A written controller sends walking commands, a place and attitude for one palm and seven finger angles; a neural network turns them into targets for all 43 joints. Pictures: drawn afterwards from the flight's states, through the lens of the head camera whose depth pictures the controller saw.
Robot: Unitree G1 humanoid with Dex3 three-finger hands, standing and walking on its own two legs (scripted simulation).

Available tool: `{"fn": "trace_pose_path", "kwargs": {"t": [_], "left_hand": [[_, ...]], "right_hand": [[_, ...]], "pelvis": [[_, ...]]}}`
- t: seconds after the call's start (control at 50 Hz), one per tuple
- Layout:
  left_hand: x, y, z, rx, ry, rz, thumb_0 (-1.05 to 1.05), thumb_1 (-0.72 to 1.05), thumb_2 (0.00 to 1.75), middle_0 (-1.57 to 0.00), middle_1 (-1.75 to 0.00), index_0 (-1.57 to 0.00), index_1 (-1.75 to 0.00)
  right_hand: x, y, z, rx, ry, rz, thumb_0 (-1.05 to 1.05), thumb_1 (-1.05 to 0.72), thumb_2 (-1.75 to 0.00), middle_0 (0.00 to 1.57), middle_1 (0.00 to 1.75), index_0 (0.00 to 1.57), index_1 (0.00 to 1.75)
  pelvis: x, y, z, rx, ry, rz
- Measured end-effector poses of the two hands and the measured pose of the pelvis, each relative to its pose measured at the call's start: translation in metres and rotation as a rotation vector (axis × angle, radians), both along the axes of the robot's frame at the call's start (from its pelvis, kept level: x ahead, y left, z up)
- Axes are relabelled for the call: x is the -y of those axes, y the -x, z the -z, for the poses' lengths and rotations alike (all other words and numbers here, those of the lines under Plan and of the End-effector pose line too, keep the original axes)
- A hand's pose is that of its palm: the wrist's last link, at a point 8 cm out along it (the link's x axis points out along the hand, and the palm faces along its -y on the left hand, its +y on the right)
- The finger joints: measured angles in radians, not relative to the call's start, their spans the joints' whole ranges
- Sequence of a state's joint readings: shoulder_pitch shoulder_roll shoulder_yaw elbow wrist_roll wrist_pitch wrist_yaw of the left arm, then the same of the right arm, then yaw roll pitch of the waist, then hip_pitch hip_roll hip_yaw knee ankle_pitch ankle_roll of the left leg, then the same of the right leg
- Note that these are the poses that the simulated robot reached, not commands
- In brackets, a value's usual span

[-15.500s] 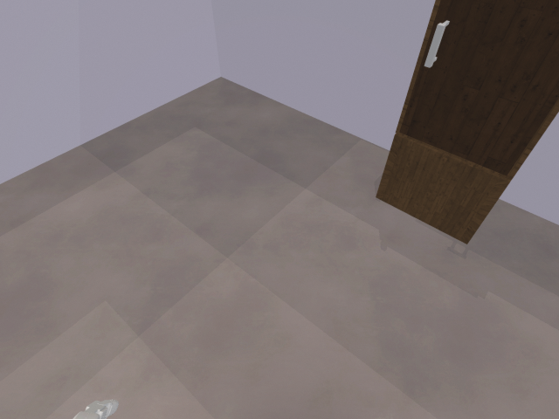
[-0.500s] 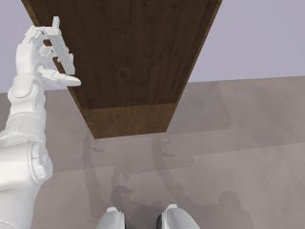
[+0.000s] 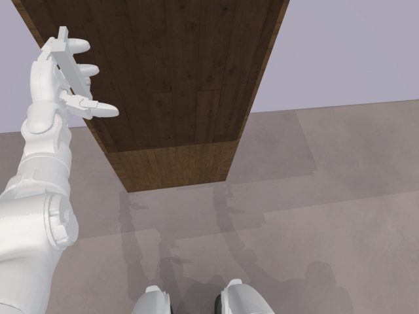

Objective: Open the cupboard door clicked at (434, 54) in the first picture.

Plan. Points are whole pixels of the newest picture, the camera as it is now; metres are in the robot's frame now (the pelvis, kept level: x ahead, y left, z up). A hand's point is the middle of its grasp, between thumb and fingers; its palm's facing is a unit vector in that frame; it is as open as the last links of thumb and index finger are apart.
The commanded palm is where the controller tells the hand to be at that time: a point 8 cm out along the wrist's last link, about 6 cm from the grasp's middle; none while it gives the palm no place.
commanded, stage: slide the fingers in behind the handle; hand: left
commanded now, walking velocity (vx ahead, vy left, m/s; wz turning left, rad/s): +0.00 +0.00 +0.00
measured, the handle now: (75, 68) +0.56 +0.21 +0.09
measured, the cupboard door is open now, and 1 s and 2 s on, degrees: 0 0 29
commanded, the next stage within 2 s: close the thumb around the handle in 0.24 s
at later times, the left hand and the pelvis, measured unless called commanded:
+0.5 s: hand (86, 82) +0.52 +0.18 +0.09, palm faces +0.05 -1.00 -0.01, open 13.2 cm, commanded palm +0.49 +0.22 +0.09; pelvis +0.00 +0.00 +0.00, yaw +0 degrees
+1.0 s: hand (88, 82) +0.52 +0.18 +0.09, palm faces +0.07 -1.00 -0.02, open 5.4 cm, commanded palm +0.50 +0.22 +0.09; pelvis +0.00 +0.00 +0.00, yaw +0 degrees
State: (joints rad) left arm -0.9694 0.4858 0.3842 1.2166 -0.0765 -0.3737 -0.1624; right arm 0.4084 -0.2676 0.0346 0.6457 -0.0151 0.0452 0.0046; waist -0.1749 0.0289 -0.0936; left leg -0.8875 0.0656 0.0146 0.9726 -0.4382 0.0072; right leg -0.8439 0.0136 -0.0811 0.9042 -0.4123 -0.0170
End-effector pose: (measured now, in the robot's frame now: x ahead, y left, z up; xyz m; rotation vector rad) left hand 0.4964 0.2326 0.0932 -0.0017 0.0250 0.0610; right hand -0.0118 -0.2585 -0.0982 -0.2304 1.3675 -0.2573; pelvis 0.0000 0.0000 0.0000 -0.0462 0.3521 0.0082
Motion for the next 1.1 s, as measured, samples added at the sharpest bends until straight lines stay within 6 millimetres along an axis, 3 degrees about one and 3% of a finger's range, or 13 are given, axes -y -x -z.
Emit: {"fn": "trace_pose_path", "kwargs": {"t": [0.46,0.62,0.94,1.0,1.1], "left_hand": [[-0.001,0.0003,-0.0018,0.009,-0.012,0.007,-0.02,-0.45,0.32,-0.31,-1.21,-0.32,-1.22],[0.0006,0.0003,-0.002,0.012,-0.006,0.003,-0.01,-0.15,0.45,-0.33,-1.24,-0.33,-1.25],[0.0002,-0.0016,-0.0003,0.011,-0.016,-0.007,0.0,0.67,0.8,-0.39,-1.33,-0.38,-1.32],[0.0002,-0.0016,-0.0003,0.011,-0.018,-0.007,0.01,0.77,0.84,-0.39,-1.34,-0.39,-1.33],[0.0005,-0.0016,-0.0002,0.011,-0.009,-0.006,0.01,0.77,0.84,-0.4,-1.35,-0.39,-1.34]], "right_hand": [[0.0026,0.0002,-0.0009,0.001,0.007,0.006,0.0,-0.91,-0.9,0.2,0.3,0.2,0.3],[-0.0015,-0.0028,-0.0001,0.002,-0.001,0.004,0.0,-0.91,-0.9,0.2,0.3,0.2,0.3],[-0.0065,-0.0037,0.0026,-0.012,-0.013,-0.004,0.0,-0.91,-0.9,0.2,0.3,0.2,0.3],[-0.006,-0.0036,0.0025,-0.013,-0.012,-0.002,0.0,-0.91,-0.9,0.2,0.3,0.2,0.3],[-0.0046,-0.004,0.0014,-0.012,-0.009,0.0,0.0,-0.91,-0.9,0.2,0.3,0.2,0.3]], "pelvis": [[0.0006,0.0004,-0.0009,-0.002,-0.003,0.004],[-0.0024,-0.0022,-0.0012,-0.001,-0.002,0.005],[-0.0048,-0.0038,-0.0004,-0.005,-0.001,0.0],[-0.0046,-0.0043,-0.0005,-0.006,-0.001,0.0],[-0.0039,-0.0046,-0.0008,-0.004,0.0,0.0]]}}
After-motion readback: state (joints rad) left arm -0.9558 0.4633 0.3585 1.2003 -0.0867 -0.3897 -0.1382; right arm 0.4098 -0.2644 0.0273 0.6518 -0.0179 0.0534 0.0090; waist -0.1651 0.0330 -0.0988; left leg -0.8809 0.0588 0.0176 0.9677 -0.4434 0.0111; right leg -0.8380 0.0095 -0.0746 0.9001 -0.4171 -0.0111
